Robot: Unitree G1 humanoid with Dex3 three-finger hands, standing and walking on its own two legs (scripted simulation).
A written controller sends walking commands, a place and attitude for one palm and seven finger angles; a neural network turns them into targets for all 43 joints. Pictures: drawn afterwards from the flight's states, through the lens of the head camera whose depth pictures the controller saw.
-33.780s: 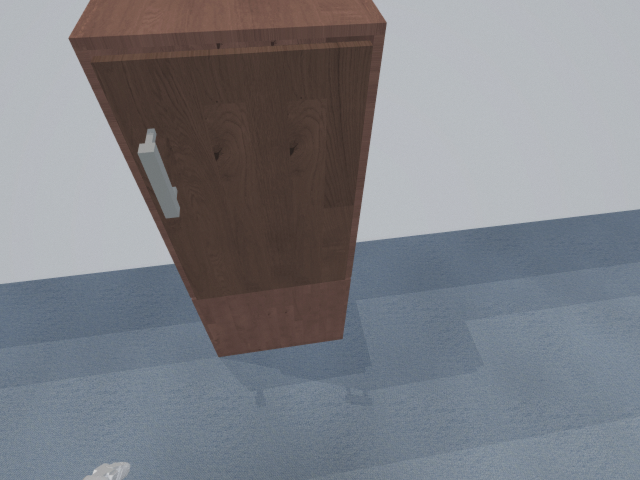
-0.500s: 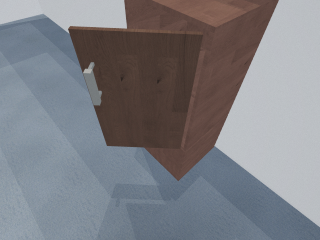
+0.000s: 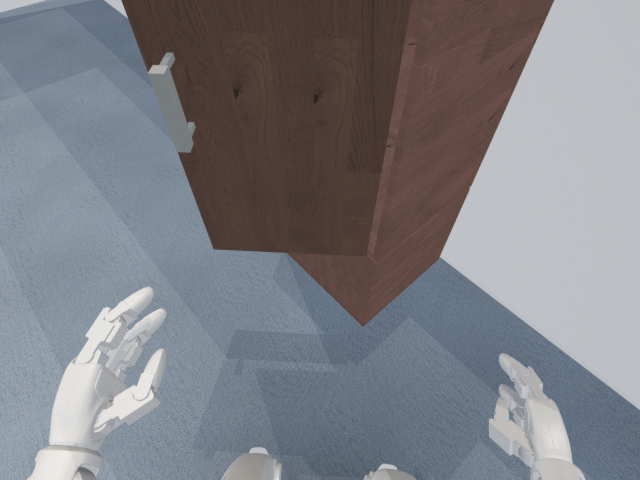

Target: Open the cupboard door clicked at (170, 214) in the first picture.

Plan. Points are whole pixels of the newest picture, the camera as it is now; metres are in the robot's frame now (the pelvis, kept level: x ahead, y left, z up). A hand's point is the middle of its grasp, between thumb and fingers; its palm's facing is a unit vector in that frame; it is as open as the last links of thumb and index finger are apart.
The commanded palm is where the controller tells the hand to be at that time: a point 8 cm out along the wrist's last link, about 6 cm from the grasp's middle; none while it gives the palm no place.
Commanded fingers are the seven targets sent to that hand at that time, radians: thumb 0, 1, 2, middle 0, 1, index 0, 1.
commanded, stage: raise the hand with hooked fingers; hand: left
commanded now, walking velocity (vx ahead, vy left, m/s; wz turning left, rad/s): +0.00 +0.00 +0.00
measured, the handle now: (176, 104) +0.60 +0.27 +0.12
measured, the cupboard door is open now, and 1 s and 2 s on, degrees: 45 45 45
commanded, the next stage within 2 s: move the hooked fingers beside the handle in 1.76 s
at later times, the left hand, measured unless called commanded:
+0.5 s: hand (104, 351) +0.23 +0.25 +0.07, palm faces +0.06 -1.00 -0.06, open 11.1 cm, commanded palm +0.20 +0.30 +0.07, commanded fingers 0.00 -0.10 0.47 -0.27 -0.94 -0.27 -0.94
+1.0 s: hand (56, 296) +0.27 +0.29 +0.12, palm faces +0.07 -1.00 -0.04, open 13.7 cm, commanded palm +0.24 +0.34 +0.12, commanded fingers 0.00 -0.50 0.30 -0.30 -1.20 -0.30 -1.20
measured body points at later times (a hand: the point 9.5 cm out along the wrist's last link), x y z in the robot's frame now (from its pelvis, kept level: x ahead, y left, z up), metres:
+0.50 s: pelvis +0.00 +0.02 +0.01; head +0.05 +0.02 +0.46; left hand +0.22 +0.30 +0.07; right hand +0.14 -0.23 -0.08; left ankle +0.03 +0.14 -0.67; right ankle +0.01 -0.09 -0.67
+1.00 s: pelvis +0.01 +0.03 +0.03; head +0.03 +0.03 +0.48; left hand +0.26 +0.35 +0.12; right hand +0.19 -0.19 -0.04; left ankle +0.03 +0.14 -0.67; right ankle +0.01 -0.09 -0.67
